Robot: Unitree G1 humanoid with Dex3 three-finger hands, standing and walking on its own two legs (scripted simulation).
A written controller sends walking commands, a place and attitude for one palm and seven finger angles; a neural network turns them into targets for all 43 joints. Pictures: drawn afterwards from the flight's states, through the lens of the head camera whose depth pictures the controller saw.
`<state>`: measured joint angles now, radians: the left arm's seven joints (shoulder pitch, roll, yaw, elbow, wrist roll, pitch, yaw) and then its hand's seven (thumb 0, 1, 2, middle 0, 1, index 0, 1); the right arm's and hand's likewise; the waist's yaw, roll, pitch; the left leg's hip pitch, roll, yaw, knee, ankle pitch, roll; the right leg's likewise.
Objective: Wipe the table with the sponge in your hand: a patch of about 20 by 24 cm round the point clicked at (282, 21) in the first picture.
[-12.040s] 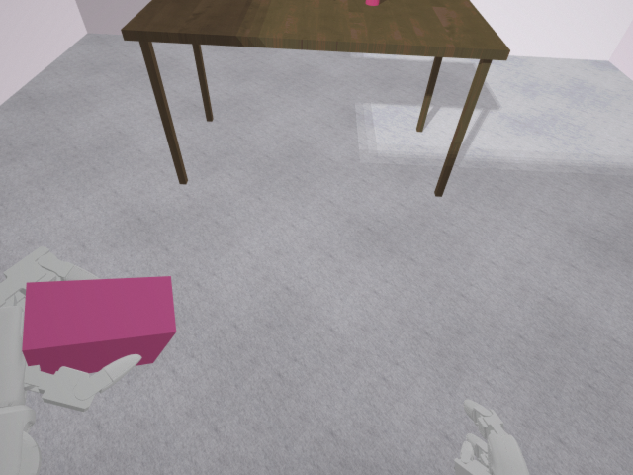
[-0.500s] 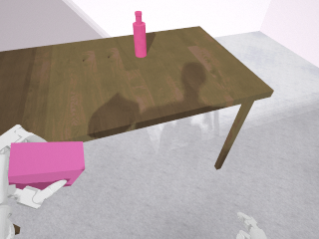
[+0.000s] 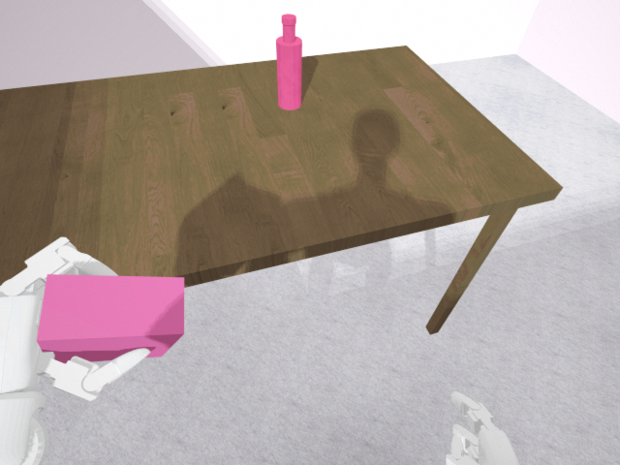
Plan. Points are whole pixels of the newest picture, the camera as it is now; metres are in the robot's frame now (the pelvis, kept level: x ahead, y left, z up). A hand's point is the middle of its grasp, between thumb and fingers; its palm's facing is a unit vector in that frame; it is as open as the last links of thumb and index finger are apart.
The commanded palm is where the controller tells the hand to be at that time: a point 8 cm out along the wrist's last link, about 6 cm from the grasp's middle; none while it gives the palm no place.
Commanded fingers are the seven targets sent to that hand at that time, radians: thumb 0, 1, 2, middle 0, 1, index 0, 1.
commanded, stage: shuffle to correct the standing spot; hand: left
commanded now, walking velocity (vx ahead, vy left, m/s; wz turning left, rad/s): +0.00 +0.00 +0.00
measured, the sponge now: (133, 322) +0.22 +0.20 +0.13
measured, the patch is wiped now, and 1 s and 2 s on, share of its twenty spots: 0.00 0.00 0.00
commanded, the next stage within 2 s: come to a stop and stand still in 1.16 s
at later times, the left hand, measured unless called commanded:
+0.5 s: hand (84, 245) +0.29 +0.27 +0.16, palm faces +0.39 -0.86 -0.32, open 9.9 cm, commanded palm +0.24 +0.29 +0.18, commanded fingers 0.00 0.10 1.30 -1.20 -1.60 -1.20 -1.60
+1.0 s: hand (97, 190) +0.37 +0.29 +0.16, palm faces +0.30 -0.81 -0.50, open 9.9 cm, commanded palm +0.32 +0.33 +0.18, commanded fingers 0.00 0.10 1.30 -1.20 -1.60 -1.20 -1.60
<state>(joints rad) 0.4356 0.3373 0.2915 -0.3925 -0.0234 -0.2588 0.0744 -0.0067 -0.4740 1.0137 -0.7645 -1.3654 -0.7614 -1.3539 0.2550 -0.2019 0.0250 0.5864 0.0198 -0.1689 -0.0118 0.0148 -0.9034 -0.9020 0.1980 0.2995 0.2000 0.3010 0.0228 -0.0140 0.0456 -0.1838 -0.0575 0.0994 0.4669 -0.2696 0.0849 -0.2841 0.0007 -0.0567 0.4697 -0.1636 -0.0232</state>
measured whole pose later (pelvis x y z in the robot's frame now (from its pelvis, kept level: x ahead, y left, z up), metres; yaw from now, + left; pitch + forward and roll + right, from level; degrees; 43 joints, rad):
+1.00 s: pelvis +0.13 +0.06 +0.00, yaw -6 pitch +0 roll +3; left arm 0.49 0.39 0.41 -0.44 -0.01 -0.26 0.11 -0.01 -0.48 1.02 -0.77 -1.36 -0.77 -1.35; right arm 0.27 -0.22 -0.01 0.64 0.00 -0.13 -0.01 0.02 -0.90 -0.90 0.20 0.30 0.20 0.30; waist 0.01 -0.03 0.07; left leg -0.40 0.03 0.07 0.68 -0.25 0.03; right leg -0.21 -0.03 0.00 0.55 -0.33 -0.02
